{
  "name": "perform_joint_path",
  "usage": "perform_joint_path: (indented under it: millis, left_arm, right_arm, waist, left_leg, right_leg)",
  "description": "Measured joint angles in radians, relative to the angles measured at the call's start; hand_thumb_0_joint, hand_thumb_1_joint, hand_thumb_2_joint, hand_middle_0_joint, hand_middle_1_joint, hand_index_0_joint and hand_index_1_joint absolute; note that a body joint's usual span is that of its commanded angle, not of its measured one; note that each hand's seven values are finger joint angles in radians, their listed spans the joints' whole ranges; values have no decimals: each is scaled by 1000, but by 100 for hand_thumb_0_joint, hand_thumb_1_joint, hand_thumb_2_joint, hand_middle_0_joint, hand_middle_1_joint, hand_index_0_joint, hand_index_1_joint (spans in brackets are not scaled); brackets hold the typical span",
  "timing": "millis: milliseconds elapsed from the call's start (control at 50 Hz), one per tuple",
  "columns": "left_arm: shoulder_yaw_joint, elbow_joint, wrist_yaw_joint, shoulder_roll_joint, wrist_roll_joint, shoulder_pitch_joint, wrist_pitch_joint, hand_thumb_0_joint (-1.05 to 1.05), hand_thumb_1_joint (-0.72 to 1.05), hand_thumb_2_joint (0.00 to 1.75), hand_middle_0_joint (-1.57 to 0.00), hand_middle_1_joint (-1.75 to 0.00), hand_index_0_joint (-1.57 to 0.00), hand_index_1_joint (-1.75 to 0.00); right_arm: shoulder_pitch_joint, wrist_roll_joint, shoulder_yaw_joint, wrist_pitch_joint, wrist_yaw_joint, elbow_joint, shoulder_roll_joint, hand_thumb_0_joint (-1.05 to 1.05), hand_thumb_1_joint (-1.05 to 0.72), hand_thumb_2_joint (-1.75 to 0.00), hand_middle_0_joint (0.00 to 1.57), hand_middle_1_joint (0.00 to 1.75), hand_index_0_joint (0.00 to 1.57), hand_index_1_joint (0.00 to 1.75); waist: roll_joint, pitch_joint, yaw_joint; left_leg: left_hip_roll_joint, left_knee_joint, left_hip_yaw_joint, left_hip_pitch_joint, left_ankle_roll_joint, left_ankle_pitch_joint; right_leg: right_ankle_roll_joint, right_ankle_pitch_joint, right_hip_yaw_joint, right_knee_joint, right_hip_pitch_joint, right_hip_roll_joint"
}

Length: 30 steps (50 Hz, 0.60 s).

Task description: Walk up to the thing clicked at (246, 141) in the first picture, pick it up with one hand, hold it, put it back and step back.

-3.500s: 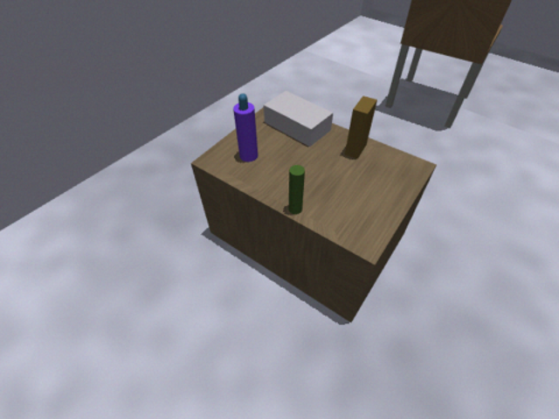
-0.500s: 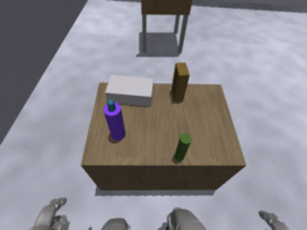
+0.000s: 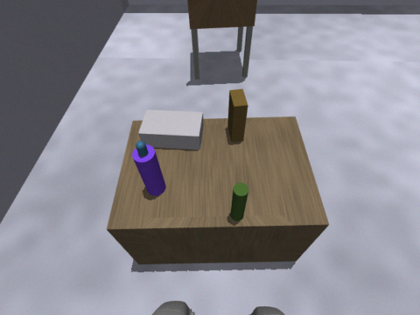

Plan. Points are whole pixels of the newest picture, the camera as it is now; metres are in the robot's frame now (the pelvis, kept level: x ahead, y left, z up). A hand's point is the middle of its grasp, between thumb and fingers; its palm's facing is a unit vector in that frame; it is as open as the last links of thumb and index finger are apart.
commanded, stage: walk up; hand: left
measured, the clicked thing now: (149, 167) +0.54 +0.23 -0.20
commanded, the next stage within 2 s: stand in 1.04 s
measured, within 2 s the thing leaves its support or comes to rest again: neither
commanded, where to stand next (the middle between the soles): +0.09 +0.00 m, yaw +2 degrees
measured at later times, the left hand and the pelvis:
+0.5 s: hand out of the picture +0.11 +0.26 -0.12, palm faces +0.03 -0.93 -0.37, open 7.4 cm; pelvis +0.01 -0.01 +0.03, yaw +2 degrees
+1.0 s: hand out of the picture +0.09 +0.26 -0.12, palm faces +0.04 -0.94 -0.34, open 7.4 cm; pelvis +0.02 +0.00 +0.03, yaw +3 degrees
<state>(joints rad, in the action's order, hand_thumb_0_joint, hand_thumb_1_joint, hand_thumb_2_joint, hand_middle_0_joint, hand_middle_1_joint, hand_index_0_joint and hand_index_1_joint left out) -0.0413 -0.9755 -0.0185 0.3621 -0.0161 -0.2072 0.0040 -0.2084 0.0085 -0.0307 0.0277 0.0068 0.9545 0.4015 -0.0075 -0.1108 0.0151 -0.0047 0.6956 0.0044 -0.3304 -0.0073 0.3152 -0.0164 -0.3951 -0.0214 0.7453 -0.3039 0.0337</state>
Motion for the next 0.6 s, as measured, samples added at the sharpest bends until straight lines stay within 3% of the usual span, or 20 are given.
perform_joint_path:
  millis: [80, 120, 160, 600]
  left_arm:
    - [6, -16, 13, 4, 19, 45, 0, 1, 90, 90, -20, -30, -21, -30]
    - [8, -26, 13, 5, 16, 57, -15, 0, 90, 90, -20, -30, -21, -30]
    - [11, -38, 13, 4, 12, 65, -28, 0, 90, 90, -20, -30, -21, -30]
    - [21, -153, 11, -7, 8, 173, -27, 0, 90, 90, -20, -30, -21, -30]
  right_arm:
    - [13, 12, 19, -3, -18, 21, -44, 1, -90, -90, 20, 30, 20, 30]
    - [29, 9, 28, -14, -24, 37, -57, 1, -90, -90, 20, 30, 20, 30]
    - [46, 4, 31, -20, -27, 48, -63, 1, -90, -90, 21, 30, 21, 30]
    - [123, 0, 22, -20, -29, 159, -35, 1, -90, -90, 20, 30, 20, 30]
  waist:
    - [18, 13, 0]
    - [10, 20, 1]
    - [4, 30, -2]
    - [-10, 42, -15]
  left_leg:
    - [-1, -29, -6, 12, 10, -12]
    - [-16, -42, -17, 22, 20, -17]
    - [-22, -61, -25, 31, 28, -27]
    - [-12, -277, -38, 144, 28, -130]
  right_leg:
    - [22, -35, -1, -20, 13, -8]
    - [14, 54, 15, -83, 42, -18]
    - [10, 65, 23, -114, 58, -24]
    - [1, 157, 42, -337, 182, -13]
